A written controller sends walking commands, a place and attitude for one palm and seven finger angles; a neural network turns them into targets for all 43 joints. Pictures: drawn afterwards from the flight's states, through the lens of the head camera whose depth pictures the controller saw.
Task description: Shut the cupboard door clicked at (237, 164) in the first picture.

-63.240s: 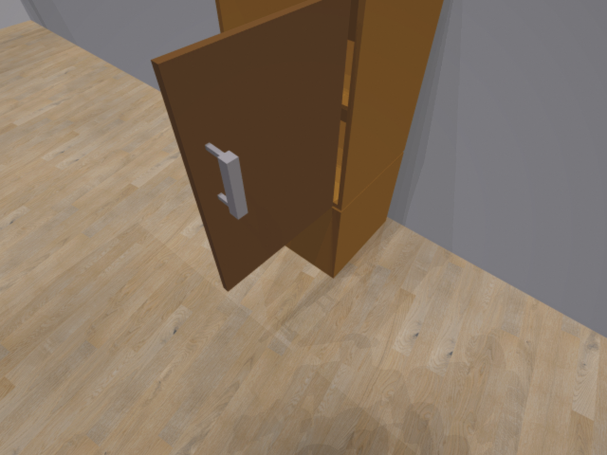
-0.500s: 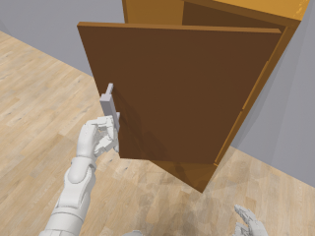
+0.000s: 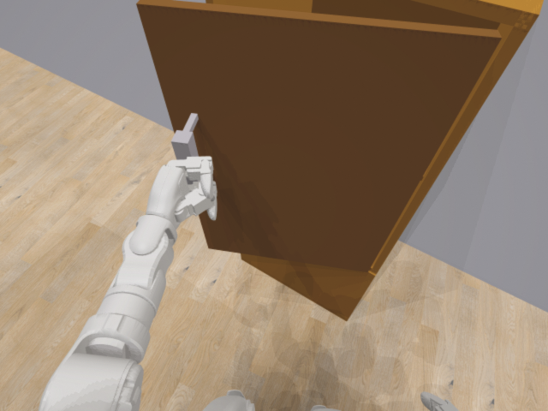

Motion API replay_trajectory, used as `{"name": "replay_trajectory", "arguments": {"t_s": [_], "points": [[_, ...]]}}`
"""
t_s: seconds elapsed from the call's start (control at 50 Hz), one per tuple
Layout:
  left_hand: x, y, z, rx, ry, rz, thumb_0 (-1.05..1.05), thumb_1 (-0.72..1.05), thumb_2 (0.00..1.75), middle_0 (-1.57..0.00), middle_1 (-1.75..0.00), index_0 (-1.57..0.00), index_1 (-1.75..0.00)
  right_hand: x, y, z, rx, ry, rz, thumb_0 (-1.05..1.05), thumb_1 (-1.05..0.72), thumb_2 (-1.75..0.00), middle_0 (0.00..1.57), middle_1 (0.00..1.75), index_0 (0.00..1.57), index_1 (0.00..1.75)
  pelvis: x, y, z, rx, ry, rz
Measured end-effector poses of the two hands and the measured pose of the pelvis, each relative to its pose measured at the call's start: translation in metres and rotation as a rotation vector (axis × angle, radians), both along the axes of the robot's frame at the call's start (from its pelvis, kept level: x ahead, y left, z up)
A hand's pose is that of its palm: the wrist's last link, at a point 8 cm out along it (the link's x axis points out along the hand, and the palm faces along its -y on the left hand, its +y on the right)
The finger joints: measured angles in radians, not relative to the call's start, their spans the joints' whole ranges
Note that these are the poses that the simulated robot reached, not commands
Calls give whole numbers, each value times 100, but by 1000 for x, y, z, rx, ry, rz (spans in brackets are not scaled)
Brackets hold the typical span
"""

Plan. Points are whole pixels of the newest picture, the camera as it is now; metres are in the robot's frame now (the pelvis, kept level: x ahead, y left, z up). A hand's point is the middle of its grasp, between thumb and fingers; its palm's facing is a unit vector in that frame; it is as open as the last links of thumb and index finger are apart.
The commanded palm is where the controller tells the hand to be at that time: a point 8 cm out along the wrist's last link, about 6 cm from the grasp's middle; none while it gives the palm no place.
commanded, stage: push the door shut along its arc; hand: left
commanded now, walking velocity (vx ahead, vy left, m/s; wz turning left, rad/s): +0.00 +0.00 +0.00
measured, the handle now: (195, 158) +0.49 +0.13 +0.07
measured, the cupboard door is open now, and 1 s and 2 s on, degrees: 23 9 0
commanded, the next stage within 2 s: pull the fist back off the door in 1.30 s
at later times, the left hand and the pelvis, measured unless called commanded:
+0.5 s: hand (236, 167) +0.47 +0.06 +0.08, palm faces -0.30 -0.95 -0.02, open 3.1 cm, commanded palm +0.47 +0.12 +0.08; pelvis +0.00 +0.00 -0.01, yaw -1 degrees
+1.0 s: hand (260, 143) +0.52 +0.03 +0.08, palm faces -0.42 -0.91 -0.01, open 3.1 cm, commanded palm +0.53 +0.07 +0.08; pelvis +0.00 -0.01 -0.03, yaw -2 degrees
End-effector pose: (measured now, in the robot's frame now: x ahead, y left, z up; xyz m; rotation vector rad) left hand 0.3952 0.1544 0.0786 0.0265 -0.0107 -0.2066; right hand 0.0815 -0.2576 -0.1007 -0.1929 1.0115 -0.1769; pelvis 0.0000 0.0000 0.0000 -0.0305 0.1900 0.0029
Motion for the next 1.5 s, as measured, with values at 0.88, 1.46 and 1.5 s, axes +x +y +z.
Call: {"name": "replay_trajectory", "arguments": {"t_s": [0.88,1.46,1.5], "points": [[119,-63,2,3,52,-199,1,90,90,-130,-150,-130,-150,-96,-16,-25,-22,275,-150,1,-91,-90,20,30,20,30,0,-9,-25,-10,172,-21],[161,-95,3,-53,103,-219,2,94,96,-130,-150,-130,-150,-87,-25,-36,-54,315,-146,1,-91,-90,20,30,20,30,13,-14,-38,-10,248,-18],[163,-92,0,-117,109,-64,2,91,94,-130,-150,-130,-150,-87,-21,-36,-29,311,-130,1,-91,-90,20,30,20,30,14,-14,-37,-6,255,-21]]}}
